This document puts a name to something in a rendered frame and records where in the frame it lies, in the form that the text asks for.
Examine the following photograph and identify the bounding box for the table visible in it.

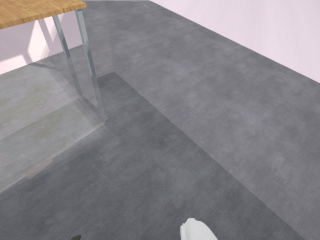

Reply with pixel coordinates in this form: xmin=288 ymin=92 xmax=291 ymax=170
xmin=0 ymin=0 xmax=96 ymax=77

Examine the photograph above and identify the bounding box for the robot right thigh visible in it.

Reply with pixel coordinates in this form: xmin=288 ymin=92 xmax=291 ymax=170
xmin=180 ymin=220 xmax=218 ymax=240

